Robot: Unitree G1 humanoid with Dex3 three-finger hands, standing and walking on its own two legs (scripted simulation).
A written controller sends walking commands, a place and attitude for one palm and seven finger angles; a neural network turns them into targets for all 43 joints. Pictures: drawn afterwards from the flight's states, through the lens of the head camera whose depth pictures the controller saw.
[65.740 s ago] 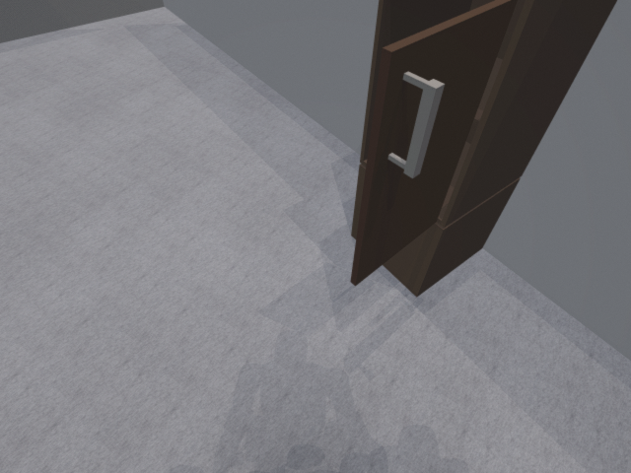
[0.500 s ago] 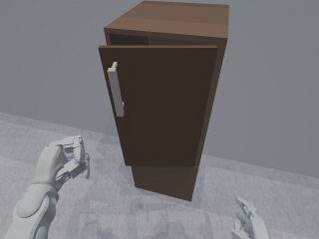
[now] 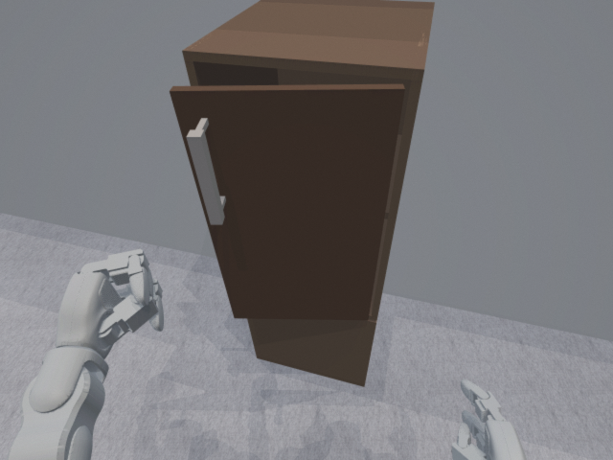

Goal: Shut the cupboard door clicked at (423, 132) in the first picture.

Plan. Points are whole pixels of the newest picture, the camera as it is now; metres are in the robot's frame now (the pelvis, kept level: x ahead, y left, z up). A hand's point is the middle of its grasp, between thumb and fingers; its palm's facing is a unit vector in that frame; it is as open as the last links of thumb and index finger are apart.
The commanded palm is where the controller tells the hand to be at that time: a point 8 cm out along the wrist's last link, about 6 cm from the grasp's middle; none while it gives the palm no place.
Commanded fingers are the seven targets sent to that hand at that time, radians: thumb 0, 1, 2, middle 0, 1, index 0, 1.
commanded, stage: bring the fist close to the handle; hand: left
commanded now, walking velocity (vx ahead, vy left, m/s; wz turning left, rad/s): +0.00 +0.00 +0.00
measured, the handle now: (210, 173) +0.50 +0.21 +0.13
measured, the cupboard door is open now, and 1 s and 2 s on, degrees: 14 14 7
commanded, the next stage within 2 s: push the door shut along its arc in 1.22 s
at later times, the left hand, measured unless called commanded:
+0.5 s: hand (201, 243) +0.33 +0.17 +0.15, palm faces +0.05 -1.00 -0.02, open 3.1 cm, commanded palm +0.31 +0.22 +0.14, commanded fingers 0.00 0.90 0.90 -1.30 -1.50 -1.30 -1.50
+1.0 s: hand (235, 208) +0.41 +0.15 +0.14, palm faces +0.09 -1.00 +0.00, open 3.1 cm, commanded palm +0.37 +0.21 +0.14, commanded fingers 0.00 0.90 0.90 -1.30 -1.50 -1.30 -1.50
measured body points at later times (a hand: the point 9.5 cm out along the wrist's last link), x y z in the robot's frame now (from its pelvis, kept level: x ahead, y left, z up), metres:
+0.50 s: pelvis +0.01 +0.02 +0.00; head +0.00 +0.00 +0.45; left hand +0.32 +0.23 +0.15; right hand +0.18 -0.21 -0.08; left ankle +0.04 +0.14 -0.72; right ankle -0.03 -0.10 -0.72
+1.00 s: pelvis +0.01 +0.01 +0.00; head +0.01 -0.01 +0.45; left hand +0.40 +0.20 +0.14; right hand +0.12 -0.24 -0.11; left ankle +0.04 +0.14 -0.72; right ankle -0.03 -0.10 -0.72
